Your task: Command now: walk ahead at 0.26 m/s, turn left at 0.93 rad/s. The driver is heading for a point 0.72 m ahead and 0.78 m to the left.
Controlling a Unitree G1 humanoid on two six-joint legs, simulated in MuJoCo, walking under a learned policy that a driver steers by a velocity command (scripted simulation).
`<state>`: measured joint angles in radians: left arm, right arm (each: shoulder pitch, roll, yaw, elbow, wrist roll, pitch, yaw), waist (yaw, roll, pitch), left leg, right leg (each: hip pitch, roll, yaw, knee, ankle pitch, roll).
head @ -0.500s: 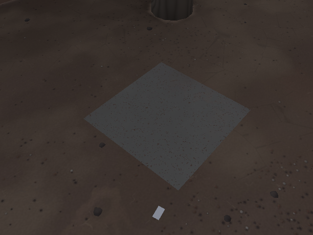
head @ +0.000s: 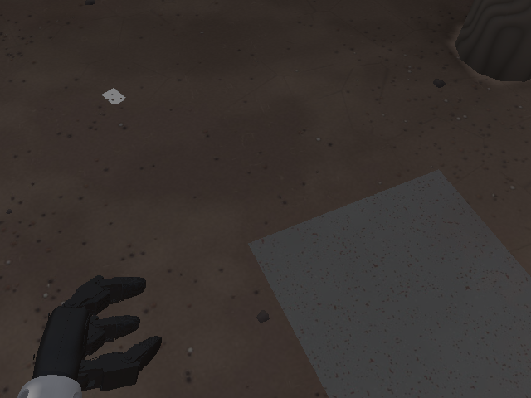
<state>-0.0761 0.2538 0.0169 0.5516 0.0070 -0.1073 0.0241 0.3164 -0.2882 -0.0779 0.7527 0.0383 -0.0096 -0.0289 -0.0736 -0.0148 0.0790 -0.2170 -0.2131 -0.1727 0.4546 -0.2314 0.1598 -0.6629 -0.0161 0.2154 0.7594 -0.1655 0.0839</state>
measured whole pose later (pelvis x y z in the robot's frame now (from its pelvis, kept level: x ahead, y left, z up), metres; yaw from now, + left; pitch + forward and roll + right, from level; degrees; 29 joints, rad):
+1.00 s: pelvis +0.27 +0.05 +0.00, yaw +55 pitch +4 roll +0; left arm 0.20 0.29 0.05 0.69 0.04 -0.04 0.00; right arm 0.25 -0.34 -0.08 0.63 -0.03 0.01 0.03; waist -0.01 0.03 -0.04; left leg -0.46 -0.09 -0.15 1.04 -0.39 0.07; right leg -0.28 0.00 -0.02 0.53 -0.32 0.00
